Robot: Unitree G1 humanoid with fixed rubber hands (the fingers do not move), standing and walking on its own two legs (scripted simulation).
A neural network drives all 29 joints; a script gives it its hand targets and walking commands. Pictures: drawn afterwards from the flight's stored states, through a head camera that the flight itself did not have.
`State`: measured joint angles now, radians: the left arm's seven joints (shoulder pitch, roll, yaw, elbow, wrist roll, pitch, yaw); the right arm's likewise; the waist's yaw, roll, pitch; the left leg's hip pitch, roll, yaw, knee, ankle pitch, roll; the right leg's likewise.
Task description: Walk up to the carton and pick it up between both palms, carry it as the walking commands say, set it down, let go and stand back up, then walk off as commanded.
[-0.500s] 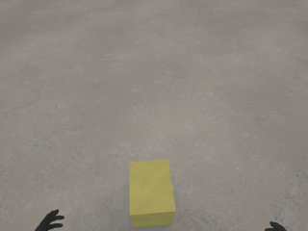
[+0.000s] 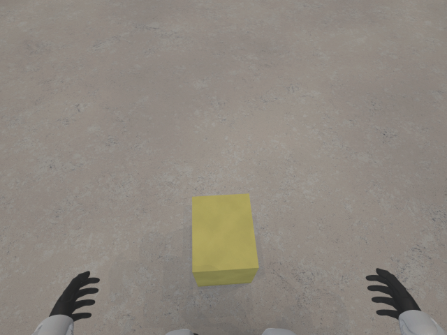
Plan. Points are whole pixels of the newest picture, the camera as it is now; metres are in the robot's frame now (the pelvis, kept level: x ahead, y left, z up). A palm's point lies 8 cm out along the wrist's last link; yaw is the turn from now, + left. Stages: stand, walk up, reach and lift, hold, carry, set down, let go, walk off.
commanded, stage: reach and lift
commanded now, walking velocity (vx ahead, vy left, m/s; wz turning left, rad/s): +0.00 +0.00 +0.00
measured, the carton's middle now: (222, 241) +0.47 +0.01 -0.63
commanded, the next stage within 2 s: none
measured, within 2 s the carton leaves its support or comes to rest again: neither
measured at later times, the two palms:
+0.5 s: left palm (113, 261) +0.27 +0.25 -0.14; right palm (354, 253) +0.29 -0.27 -0.13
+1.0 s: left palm (145, 213) +0.41 +0.22 -0.19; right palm (313, 206) +0.42 -0.22 -0.19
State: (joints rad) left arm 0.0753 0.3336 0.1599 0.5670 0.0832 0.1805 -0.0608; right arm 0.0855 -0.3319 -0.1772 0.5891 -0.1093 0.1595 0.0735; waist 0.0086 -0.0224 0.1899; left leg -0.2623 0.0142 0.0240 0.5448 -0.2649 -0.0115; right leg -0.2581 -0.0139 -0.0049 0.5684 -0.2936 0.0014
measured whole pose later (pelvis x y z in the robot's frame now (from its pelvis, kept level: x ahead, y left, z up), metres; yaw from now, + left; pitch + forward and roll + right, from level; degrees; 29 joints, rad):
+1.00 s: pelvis -0.06 +0.00 -0.10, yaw +0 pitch +38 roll +1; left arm -0.95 0.24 0.32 0.85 0.00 0.17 0.02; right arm -1.00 -0.32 -0.26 0.92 0.01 0.17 0.03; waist 0.01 -0.01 -0.01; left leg -1.39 0.01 0.00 1.04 -0.31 -0.02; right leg -1.39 0.01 0.02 1.06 -0.33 0.01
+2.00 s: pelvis -0.09 +0.00 -0.29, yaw +1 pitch +49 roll +2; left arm -1.24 0.32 0.29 0.93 -0.11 0.14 0.07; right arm -1.29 -0.38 -0.19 0.96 0.10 0.16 -0.04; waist 0.01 0.00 0.02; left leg -2.13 -0.02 -0.02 1.80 -0.51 -0.04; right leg -2.14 0.04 0.04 1.82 -0.53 0.02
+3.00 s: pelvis -0.10 +0.00 -0.40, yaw +1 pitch +38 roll +1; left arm -1.45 0.36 0.14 1.14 -0.23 0.06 0.12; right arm -1.50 -0.42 -0.06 1.18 0.23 0.07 -0.08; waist 0.00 0.01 0.34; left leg -2.28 -0.02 -0.01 2.17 -0.55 -0.03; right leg -2.28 0.02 0.03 2.20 -0.58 0.02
